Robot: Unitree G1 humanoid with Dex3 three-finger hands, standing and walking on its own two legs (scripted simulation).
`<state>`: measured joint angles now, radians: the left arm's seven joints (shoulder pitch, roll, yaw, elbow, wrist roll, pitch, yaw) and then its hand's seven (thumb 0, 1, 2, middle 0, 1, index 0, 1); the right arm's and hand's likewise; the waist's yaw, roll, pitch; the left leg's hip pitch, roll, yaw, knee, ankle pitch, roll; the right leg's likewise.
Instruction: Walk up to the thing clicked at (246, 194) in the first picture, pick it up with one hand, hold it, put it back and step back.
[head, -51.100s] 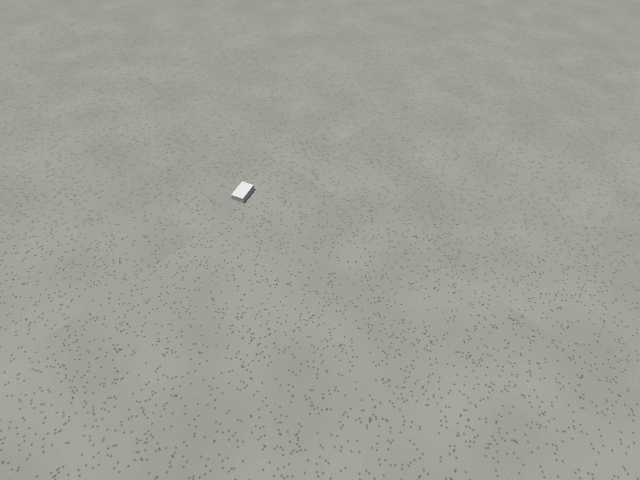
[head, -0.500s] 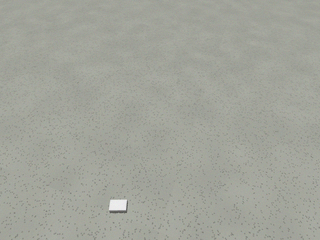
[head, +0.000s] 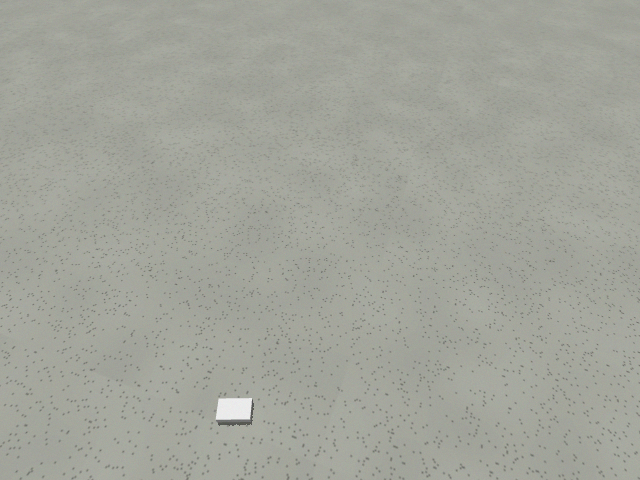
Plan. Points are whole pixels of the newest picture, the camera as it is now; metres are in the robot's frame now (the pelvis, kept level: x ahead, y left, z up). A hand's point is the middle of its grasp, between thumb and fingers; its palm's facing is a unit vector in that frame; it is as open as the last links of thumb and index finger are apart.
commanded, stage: stand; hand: left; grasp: from above
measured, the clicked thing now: (234, 410) +0.44 +0.24 -0.77
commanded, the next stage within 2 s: step back in 0.40 s
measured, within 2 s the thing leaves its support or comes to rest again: neither
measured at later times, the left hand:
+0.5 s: hand out of the picture +0.08 +0.25 -0.16, palm faces +0.00 -0.94 -0.35, open 7.4 cm
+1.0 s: hand out of the picture +0.02 +0.30 -0.18, palm faces -0.11 -0.93 -0.36, open 7.4 cm
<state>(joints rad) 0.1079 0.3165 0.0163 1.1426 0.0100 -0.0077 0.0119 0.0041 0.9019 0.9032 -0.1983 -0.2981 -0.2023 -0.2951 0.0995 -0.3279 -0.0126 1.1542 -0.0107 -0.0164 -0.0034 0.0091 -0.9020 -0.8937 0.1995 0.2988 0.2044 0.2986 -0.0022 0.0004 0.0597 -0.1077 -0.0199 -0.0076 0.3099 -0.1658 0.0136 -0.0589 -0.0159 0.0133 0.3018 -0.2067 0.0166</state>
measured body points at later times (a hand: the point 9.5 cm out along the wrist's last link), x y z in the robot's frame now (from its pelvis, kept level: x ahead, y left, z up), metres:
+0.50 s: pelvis -0.01 +0.00 +0.00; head +0.02 +0.00 +0.44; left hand +0.08 +0.30 -0.14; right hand +0.07 -0.31 -0.14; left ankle +0.00 +0.11 -0.75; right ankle -0.02 -0.13 -0.75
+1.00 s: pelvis -0.11 +0.04 -0.02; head -0.04 +0.06 +0.43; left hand +0.03 +0.34 -0.15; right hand -0.05 -0.28 -0.12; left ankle -0.05 +0.12 -0.75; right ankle -0.15 -0.11 -0.67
